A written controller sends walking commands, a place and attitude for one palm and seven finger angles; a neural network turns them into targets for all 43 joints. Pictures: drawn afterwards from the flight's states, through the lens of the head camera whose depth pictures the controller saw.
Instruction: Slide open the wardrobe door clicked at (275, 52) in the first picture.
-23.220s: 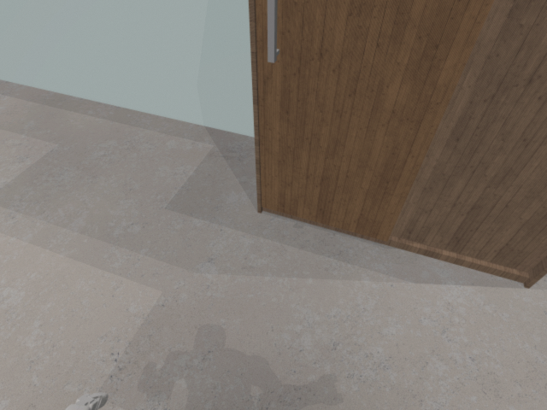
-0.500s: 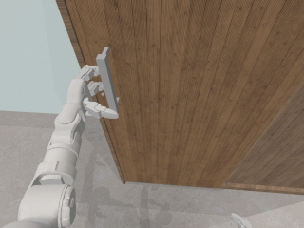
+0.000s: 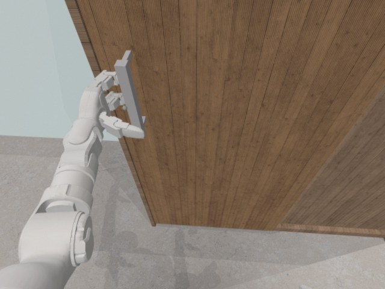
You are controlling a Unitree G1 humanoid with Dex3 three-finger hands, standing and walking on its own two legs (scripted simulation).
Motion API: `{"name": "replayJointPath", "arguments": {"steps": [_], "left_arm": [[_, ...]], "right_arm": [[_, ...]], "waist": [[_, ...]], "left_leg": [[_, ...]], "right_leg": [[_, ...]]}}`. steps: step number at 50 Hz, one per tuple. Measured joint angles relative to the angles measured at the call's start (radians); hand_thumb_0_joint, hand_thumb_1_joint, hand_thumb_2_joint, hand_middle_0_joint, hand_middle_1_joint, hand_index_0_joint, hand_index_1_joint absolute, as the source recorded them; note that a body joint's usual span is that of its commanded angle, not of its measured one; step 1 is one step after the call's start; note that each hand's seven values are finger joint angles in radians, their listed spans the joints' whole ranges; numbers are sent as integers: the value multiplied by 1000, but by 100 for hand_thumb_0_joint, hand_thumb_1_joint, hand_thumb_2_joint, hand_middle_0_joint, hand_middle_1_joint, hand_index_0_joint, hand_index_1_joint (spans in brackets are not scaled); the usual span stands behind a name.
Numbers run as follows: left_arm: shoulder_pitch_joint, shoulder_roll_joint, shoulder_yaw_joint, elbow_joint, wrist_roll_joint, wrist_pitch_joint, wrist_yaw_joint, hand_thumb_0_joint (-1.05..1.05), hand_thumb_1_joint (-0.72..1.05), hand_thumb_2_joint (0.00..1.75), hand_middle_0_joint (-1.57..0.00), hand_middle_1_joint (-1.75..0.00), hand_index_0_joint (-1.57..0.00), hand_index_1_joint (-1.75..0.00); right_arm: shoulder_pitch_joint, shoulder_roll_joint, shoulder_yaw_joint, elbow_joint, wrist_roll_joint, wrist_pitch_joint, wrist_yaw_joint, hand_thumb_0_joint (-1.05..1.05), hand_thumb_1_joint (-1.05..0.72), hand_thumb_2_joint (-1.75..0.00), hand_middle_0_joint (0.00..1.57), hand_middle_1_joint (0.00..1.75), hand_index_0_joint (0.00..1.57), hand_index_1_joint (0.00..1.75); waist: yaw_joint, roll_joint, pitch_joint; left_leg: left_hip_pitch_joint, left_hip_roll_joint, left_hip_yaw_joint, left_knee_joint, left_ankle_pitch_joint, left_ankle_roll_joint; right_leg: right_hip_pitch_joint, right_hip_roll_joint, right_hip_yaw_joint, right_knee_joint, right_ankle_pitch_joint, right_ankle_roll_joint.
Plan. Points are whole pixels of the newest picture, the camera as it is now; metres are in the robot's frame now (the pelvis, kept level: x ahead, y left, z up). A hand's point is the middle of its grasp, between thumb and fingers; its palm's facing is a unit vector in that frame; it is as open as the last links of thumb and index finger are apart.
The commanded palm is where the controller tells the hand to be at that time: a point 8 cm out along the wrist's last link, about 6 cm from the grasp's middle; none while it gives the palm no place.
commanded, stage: slide the fingers in behind the handle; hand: left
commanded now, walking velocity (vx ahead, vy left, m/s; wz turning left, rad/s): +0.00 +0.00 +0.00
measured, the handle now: (134, 98) +0.49 +0.13 +0.14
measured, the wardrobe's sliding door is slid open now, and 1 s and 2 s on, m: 0.00 0.00 0.00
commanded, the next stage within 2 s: grip the handle and tug to test in 1.80 s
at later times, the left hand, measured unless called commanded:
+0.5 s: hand (124, 114) +0.43 +0.14 +0.15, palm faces -0.07 -1.00 -0.01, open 14.0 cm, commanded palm +0.40 +0.19 +0.14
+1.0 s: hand (140, 111) +0.44 +0.11 +0.14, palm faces -0.08 -1.00 -0.01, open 14.0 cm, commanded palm +0.41 +0.16 +0.14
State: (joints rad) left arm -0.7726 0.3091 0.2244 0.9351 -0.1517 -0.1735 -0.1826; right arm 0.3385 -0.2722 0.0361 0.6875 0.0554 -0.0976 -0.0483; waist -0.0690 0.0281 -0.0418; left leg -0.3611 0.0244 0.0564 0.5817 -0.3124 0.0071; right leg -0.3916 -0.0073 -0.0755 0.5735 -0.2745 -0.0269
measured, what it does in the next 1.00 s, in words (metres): stands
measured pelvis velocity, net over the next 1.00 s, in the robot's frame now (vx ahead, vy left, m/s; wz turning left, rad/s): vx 0.00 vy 0.01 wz -0.01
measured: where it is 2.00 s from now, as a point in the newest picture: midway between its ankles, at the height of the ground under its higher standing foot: outside the picture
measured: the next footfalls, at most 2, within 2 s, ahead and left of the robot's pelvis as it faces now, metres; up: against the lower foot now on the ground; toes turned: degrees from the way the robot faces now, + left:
none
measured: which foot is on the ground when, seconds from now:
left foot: down 0.00-1.00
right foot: down 0.00-1.00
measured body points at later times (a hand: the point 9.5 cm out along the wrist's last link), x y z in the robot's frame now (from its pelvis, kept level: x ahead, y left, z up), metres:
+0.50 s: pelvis +0.00 +0.01 +0.00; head +0.02 +0.00 +0.45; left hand +0.43 +0.19 +0.15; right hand +0.09 -0.25 -0.11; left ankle -0.01 +0.11 -0.73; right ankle +0.01 -0.10 -0.73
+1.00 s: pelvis +0.00 +0.01 +0.00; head +0.03 +0.00 +0.45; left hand +0.44 +0.16 +0.14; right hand +0.10 -0.24 -0.11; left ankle -0.01 +0.11 -0.73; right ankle +0.01 -0.10 -0.73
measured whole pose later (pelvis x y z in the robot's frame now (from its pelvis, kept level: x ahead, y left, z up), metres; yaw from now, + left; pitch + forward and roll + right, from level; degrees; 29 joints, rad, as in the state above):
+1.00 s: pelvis +0.00 +0.01 +0.00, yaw -1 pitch +5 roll +0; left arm -0.70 0.20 0.15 0.78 -0.14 -0.13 -0.09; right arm 0.31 -0.24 0.04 0.68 0.05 -0.10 -0.02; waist -0.05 0.03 -0.05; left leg -0.33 0.02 0.07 0.57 -0.32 0.02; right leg -0.37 -0.01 -0.06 0.56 -0.27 -0.02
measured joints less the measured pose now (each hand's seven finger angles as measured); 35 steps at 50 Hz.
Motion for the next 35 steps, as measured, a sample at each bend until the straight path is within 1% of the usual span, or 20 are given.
{"name": "replayJointPath", "arguments": {"steps": [5,11,17,23,26,30,35], "left_arm": [[-6,5,7,15,1,-12,-1,-1,-50,30,-35,-123,-34,-124],[23,-1,12,-13,-2,-20,0,-1,-50,30,-33,-122,-32,-122],[60,-14,19,-58,-4,-8,4,-1,-50,30,-31,-121,-30,-121],[112,-43,-15,-141,-13,11,15,-1,-50,30,-31,-121,-30,-120],[126,-59,-31,-169,-11,26,27,-1,-50,30,-31,-121,-30,-120],[115,-72,-48,-172,-8,41,45,-1,-50,30,-31,-121,-29,-120],[95,-79,-60,-162,-4,48,53,-1,-50,30,-31,-120,-29,-120]], "right_arm": [[13,-1,-2,4,-2,-5,6,1,-90,-90,20,30,20,30],[22,2,-3,-3,-1,-8,11,1,-90,-90,20,30,20,30],[16,5,-3,-14,0,-7,14,1,-90,-90,20,30,20,30],[4,10,-7,-21,2,-10,18,1,-90,-90,20,30,20,30],[-12,12,-7,-21,2,-9,18,1,-90,-90,20,30,20,30],[-37,15,-3,-23,2,-11,14,1,-90,-90,20,30,20,30],[-56,22,3,-27,0,-14,12,1,-90,-90,20,30,20,30]], "waist": [[-4,2,-3],[-7,3,-7],[-3,3,-11],[14,4,-15],[21,3,-14],[26,2,-9],[28,-4,-8]], "left_leg": [[-10,0,4,4,1,2],[-5,2,13,3,0,4],[7,2,21,-4,0,6],[26,-1,19,-11,-1,8],[33,-3,16,-12,-1,9],[36,-7,10,-11,0,11],[35,-10,8,-13,2,11]], "right_leg": [[-11,0,4,3,4,1],[-10,2,14,1,7,3],[-1,3,21,-5,9,6],[20,1,20,-15,9,9],[29,-1,17,-17,8,10],[35,-5,12,-15,7,12],[33,-8,10,-15,6,12]]}}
